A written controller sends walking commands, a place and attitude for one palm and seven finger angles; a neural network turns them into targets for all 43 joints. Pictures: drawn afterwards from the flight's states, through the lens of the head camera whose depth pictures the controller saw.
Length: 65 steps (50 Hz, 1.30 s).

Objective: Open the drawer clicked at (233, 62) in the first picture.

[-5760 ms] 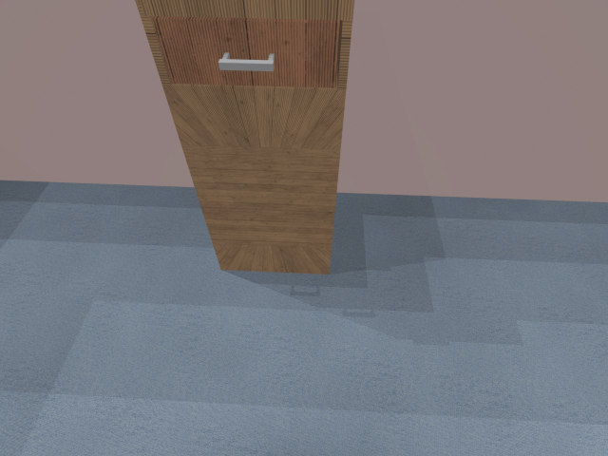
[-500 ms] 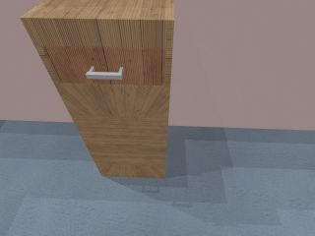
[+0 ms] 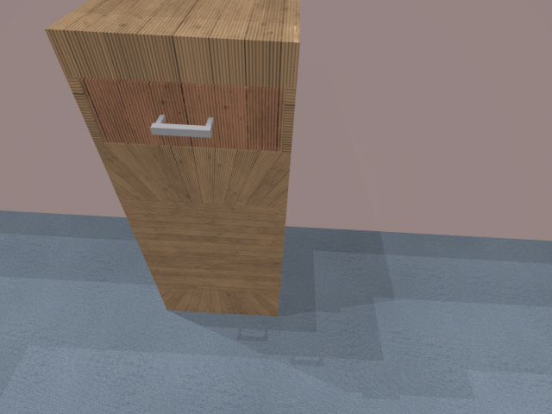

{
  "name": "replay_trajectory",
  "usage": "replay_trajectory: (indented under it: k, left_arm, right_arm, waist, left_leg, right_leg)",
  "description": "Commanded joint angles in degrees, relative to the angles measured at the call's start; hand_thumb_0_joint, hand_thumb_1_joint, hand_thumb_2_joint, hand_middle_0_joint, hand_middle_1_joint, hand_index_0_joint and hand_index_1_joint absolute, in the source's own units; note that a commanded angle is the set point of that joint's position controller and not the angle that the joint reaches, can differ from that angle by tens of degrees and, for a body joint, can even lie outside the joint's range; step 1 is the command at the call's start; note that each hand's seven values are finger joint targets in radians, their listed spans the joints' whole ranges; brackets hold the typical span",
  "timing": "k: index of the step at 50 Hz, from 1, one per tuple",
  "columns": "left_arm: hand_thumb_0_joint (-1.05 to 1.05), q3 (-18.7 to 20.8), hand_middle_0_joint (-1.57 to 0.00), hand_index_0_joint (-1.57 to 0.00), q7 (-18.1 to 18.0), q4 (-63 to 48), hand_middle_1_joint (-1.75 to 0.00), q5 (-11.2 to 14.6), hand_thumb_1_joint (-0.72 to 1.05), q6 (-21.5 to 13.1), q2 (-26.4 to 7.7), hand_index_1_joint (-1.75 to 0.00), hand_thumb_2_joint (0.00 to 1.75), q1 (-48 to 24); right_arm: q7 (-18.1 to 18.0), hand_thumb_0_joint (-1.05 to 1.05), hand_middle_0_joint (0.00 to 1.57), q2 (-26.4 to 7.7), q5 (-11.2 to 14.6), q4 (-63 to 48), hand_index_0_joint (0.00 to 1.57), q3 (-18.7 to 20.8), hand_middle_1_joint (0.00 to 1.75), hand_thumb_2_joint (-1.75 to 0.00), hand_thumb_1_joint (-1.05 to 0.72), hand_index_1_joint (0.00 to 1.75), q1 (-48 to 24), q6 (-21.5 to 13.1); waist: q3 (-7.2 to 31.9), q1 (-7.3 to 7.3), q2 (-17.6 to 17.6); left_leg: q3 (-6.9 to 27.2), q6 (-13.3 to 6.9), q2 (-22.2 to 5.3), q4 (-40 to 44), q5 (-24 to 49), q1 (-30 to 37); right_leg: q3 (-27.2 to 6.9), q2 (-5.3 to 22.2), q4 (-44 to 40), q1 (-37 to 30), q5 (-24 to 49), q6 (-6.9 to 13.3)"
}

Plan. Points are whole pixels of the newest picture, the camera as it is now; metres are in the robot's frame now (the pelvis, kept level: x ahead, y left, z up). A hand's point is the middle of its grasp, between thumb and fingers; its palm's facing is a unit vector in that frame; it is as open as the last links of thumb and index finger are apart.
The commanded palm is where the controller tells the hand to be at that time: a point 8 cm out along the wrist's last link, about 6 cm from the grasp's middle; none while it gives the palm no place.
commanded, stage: come to a stop and stand still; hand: left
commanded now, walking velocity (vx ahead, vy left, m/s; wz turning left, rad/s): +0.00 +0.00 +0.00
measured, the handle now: (183, 125) +0.61 +0.22 +0.10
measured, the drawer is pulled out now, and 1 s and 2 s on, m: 0.00 0.00 0.00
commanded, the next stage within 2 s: look again from close up in 0.04 s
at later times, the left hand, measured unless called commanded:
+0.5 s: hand out of the picture +0.07 +0.21 -0.17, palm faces +0.02 -0.98 -0.22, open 7.4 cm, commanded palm none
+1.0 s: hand out of the picture -0.01 +0.21 -0.18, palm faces -0.01 -0.99 -0.16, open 7.4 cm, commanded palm none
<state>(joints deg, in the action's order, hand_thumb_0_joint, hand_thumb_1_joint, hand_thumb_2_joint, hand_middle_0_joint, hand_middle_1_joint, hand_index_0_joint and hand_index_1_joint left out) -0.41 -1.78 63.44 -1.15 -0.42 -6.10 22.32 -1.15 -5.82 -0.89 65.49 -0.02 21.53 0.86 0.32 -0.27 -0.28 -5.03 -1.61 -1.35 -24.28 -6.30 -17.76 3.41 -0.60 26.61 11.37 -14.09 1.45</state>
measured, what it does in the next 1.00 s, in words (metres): stands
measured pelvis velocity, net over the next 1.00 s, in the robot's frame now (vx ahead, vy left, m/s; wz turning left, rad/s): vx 0.02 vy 0.04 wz -0.03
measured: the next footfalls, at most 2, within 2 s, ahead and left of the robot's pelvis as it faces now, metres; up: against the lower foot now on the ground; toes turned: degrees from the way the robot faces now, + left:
right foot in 1.66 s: +0.19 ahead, -0.11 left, +0.00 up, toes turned -9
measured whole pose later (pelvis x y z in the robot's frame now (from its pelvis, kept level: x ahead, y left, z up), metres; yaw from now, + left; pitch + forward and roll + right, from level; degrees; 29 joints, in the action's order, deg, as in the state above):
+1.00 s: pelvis +0.02 +0.04 +0.00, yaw -2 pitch -2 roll -1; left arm -0.3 -1.1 60.9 -2.3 0.7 -8.5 22.3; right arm -0.4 -10.4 -1.0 61.8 1.1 16.2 1.0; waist 0.1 0.6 -0.4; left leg -6.6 -5.4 2.1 -26.5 -11.5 -13.4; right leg 1.6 2.6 28.6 9.5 -19.5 0.3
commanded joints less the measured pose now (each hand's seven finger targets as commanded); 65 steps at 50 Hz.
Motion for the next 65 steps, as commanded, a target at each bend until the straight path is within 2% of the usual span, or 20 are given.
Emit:
replay_trajectory:
  k: [1, 6, 7, 8, 9, 11, 14, 19, 21, 26, 33, 39, 45, 50, 53, 57, 60, 62, 63, 65]
  left_arm:
    - [0.0, 0.9, -0.2, -0.2, -0.3, -1.1, -0.3, 0.2, 0.9, -0.4, -3.7, -0.3, 0.9, 5.5]
    - [0.0, 0.9, -0.2, -0.2, -0.3, -1.0, -0.3, 0.2, 0.9, -0.7, -3.3, -0.3, 0.9, 5.7]
    - [0.0, 0.8, -0.2, -0.2, -0.3, -6.1, -0.3, -1.1, 0.9, -1.2, -15.2, -0.3, 0.9, 0.8]
    - [0.0, 2.3, -0.2, -0.2, -0.7, -6.3, -0.3, -0.6, 0.9, -0.9, -11.6, -0.3, 0.9, 0.8]
    - [0.0, 2.6, -0.2, -0.2, -1.0, -6.1, -0.3, -0.9, 0.9, -1.1, -10.7, -0.3, 0.9, 0.6]
    - [0.0, 2.8, -0.2, -0.2, -1.2, -8.7, -0.3, -0.4, 0.9, -1.0, -10.8, -0.3, 0.9, -3.6]
    - [0.0, 2.8, -0.2, -0.2, -1.3, -9.5, -0.3, -0.4, 0.9, -1.1, -10.2, -0.3, 0.9, -4.6]
    - [0.0, 2.1, -0.2, -0.2, -1.2, -8.3, -0.3, 0.0, 0.9, -0.5, -8.6, -0.3, 0.9, 0.9]
    - [0.0, 2.1, -0.2, -0.2, -0.9, -8.5, -0.3, 0.0, 0.9, -0.4, -9.4, -0.3, 0.9, 0.5]
    - [0.0, 1.9, -0.2, -0.2, -0.8, -9.5, -0.3, 0.1, 0.9, -0.7, -9.9, -0.3, 0.9, -1.2]
    - [0.0, 1.5, -0.2, -0.2, -0.9, -9.5, -0.3, 0.1, 0.9, -0.5, -10.3, -0.3, 0.9, -2.3]
    - [0.0, 1.1, -0.2, -0.2, -1.0, -7.8, -0.3, 0.0, 0.9, -0.3, -9.7, -0.3, 0.9, -1.5]
    - [0.0, 1.1, -0.2, -0.2, 0.1, -5.5, -0.3, -0.9, 0.9, 0.4, -7.7, -0.3, 0.9, 2.0]
    - [0.0, 1.5, -0.2, -0.2, 0.8, -3.7, -0.3, -1.0, 0.9, 0.4, -5.6, -0.3, 0.9, 5.7]
    - [0.0, 1.9, -0.2, -0.2, 0.8, -2.8, -0.3, -0.8, 0.9, -0.2, -6.0, -0.3, 0.9, 7.8]
    - [0.0, 3.0, -0.2, -0.2, -0.1, -2.0, -0.3, -0.1, 0.9, -1.1, -9.5, -0.3, 0.9, 9.4]
    - [0.0, 3.4, -0.2, -0.2, -0.2, -2.2, -0.3, -0.2, 0.9, -1.6, -9.2, -0.3, 0.9, 8.3]
    - [0.0, 3.3, -0.2, -0.2, 0.0, -2.6, -0.3, -0.3, 0.9, -1.5, -8.3, -0.3, 0.9, 6.0]
    - [0.0, 3.0, -0.2, -0.2, 0.3, -2.8, -0.3, -0.1, 0.9, -1.3, -6.8, -0.3, 0.9, 5.0]
    - [0.0, 2.2, -0.2, -0.2, 0.7, -4.5, -0.3, -0.3, 0.9, -1.4, -3.3, -0.3, 0.9, 2.8]
  right_arm:
    - [-0.3, 0.0, 0.2, -4.9, -0.2, -2.0, 0.2, 1.1, 0.3, -0.9, -0.9, 0.3, 3.1, -0.7]
    - [-0.4, 0.0, 0.2, -4.3, -0.1, -2.0, 0.2, 1.0, 0.3, -0.9, -0.9, 0.3, 3.3, -1.0]
    - [0.7, 0.0, 0.2, -14.0, -0.7, -9.6, 0.2, 2.8, 0.3, -0.9, -0.9, 0.3, -2.1, -0.2]
    - [0.1, 0.0, 0.2, -11.5, -1.2, -10.7, 0.2, 3.3, 0.3, -0.9, -0.9, 0.3, -3.0, -0.9]
    - [-0.2, 0.0, 0.2, -8.7, -1.3, -9.8, 0.2, 3.4, 0.3, -0.9, -0.9, 0.3, -1.2, -0.7]
    - [0.0, 0.0, 0.2, -5.7, -0.9, -9.6, 0.2, 3.2, 0.3, -0.9, -0.9, 0.3, 1.8, 0.1]
    - [0.2, 0.0, 0.2, -5.8, -0.5, -10.5, 0.2, 2.7, 0.3, -0.9, -0.9, 0.3, 2.3, -0.7]
    - [-0.3, 0.0, 0.2, -10.0, -0.4, -10.9, 0.2, 2.2, 0.3, -0.9, -0.9, 0.3, -1.7, -2.1]
    - [-0.4, 0.0, 0.2, -11.5, -0.4, -11.6, 0.2, 2.5, 0.3, -0.9, -0.9, 0.3, -3.3, -2.3]
    - [-0.1, 0.0, 0.2, -11.7, -0.3, -11.4, 0.2, 2.3, 0.3, -0.9, -0.9, 0.3, -3.9, -2.5]
    - [0.2, 0.0, 0.2, -11.9, -0.2, -9.9, 0.2, 2.0, 0.3, -0.9, -0.9, 0.3, -5.6, -2.4]
    - [0.3, 0.0, 0.2, -11.4, 0.1, -8.2, 0.2, 1.8, 0.3, -0.9, -0.9, 0.3, -6.5, -2.0]
    - [0.4, 0.0, 0.2, -13.7, -0.2, -6.9, 0.2, 2.8, 0.3, -0.9, -0.9, 0.3, -5.5, -0.8]
    - [0.1, 0.0, 0.2, -13.4, -0.2, -6.5, 0.2, 3.4, 0.3, -0.9, -0.9, 0.3, -5.0, -0.8]
    - [0.2, 0.0, 0.2, -11.6, -0.1, -6.4, 0.2, 3.2, 0.3, -0.9, -0.9, 0.3, -4.9, -1.1]
    - [0.8, 0.0, 0.2, -6.9, 0.0, -7.0, 0.2, 2.2, 0.3, -0.9, -0.9, 0.3, -5.1, -1.7]
    - [1.0, 0.0, 0.2, -5.8, -0.1, -7.2, 0.2, 2.1, 0.3, -0.9, -0.9, 0.3, -4.7, -2.3]
    - [1.0, 0.0, 0.2, -5.4, 0.2, -5.5, 0.2, 2.0, 0.3, -0.9, -0.9, 0.3, 0.0, -2.9]
    - [0.6, 0.0, 0.2, -6.4, 0.2, -4.1, 0.2, 2.2, 0.3, -0.9, -0.9, 0.3, 3.1, -3.2]
    - [-0.4, 0.0, 0.2, -12.5, -0.5, -1.5, 0.2, 3.8, 0.3, -0.9, -0.9, 0.3, 11.9, -3.6]
  waist:
    - [-7.7, 0.28, 0.6]
    - [-6.1, 0.2, -0.1]
    - [-15.4, -1.94, 0.8]
    - [-4.5, -0.51, 0.3]
    - [-1.4, -2.1, -1.4]
    - [-0.6, -3.04, -4.5]
    - [-3.5, -3.29, -5.7]
    - [-6.1, 0.96, 8.2]
    - [-5.8, 1.27, 6.9]
    - [-1.2, 0.6, 0.3]
    - [0.5, 0.19, -0.5]
    - [-3.4, 0.17, 0.7]
    - [-6.5, 0.32, 5.5]
    - [-7.8, 1.32, 3.4]
    - [-7.2, 1.64, -0.4]
    - [-8.2, 1.23, -11.3]
    - [-8.7, 0.3, -8.3]
    - [-6.9, -1.97, -3.4]
    - [-7.5, -2.93, 0.9]
    - [-6.7, -5.14, 16.9]
  left_leg:
    - [8.6, -0.2, -4.9, 7.5, -18.2, 0.4]
    - [8.3, -0.2, -4.8, 6.6, -15.4, 1.5]
    - [6.7, 1.1, -1.3, 1.6, -16.0, -2.4]
    - [6.5, 0.4, -2.7, -4.3, -19.2, -0.6]
    - [5.1, 0.8, -0.7, -9.9, -13.8, 1.1]
    - [3.7, 1.1, 0.2, -18.4, -11.6, 2.7]
    - [4.2, 0.3, -1.1, -11.1, -8.2, 3.0]
    - [12.6, -2.3, -6.9, 3.2, -5.1, -1.7]
    - [12.9, -2.3, -7.0, 5.4, -9.3, -3.4]
    - [9.8, -1.8, -5.8, 3.3, -1.9, 2.6]
    - [8.0, -1.3, -5.3, 2.3, 4.8, 6.6]
    - [9.0, -1.0, -5.4, 6.4, -4.5, 4.8]
    - [14.1, -2.7, -8.6, 14.2, -32.6, 0.9]
    - [14.3, -4.3, -10.1, 13.8, -34.3, -2.7]
    - [10.3, -3.0, -6.7, 8.3, -30.2, -3.3]
    - [-0.2, -0.9, 0.4, -11.6, -17.3, -7.9]
    - [-0.3, -1.1, -0.5, -13.7, -15.7, -6.9]
    - [-0.4, -1.2, -0.5, -5.9, -14.2, 2.8]
    - [2.8, -1.7, -2.0, -1.9, -14.6, 7.9]
    - [24.9, -8.0, -17.5, 12.2, -19.1, 17.6]
  right_leg:
    - [-6.9, 5.1, -8.7, 10.0, -13.8, 1.2]
    - [-7.0, 5.3, -8.3, 9.2, -11.0, 1.3]
    - [-5.0, 3.9, -8.6, 13.0, -14.2, 1.4]
    - [-9.3, 7.9, -8.6, 13.4, -22.7, 2.4]
    - [-13.7, 10.9, -11.6, 14.0, -22.2, 3.8]
    - [-15.2, 13.9, -13.7, 16.8, -21.2, 5.3]
    - [-10.9, 10.5, -9.7, 15.2, -13.9, 4.5]
    - [-4.1, 3.7, -0.1, 4.7, -1.0, 1.0]
    - [-3.8, 3.7, -0.4, 1.6, 0.8, 0.5]
    - [-4.6, 5.2, -2.0, -0.1, 6.0, 0.1]
    - [-5.1, 6.0, -2.9, -0.5, 8.2, -0.7]
    - [-5.0, 6.1, -4.9, 0.2, 4.6, -1.1]
    - [-0.2, 2.8, -0.2, 2.8, -9.1, -1.1]
    - [0.9, 2.4, 1.2, 1.3, -7.8, -0.4]
    - [-3.3, 4.4, -4.0, 0.5, -11.7, 1.0]
    - [-19.5, 14.6, -15.2, -0.3, -22.5, 6.4]
    - [-18.0, 15.4, -13.7, 1.6, -17.6, 7.6]
    - [-10.8, 11.4, -7.1, 5.9, -11.6, 5.7]
    - [-7.1, 7.8, -1.6, 10.5, -10.0, 4.1]
    - [3.0, 0.5, 19.8, 23.7, -13.5, 0.1]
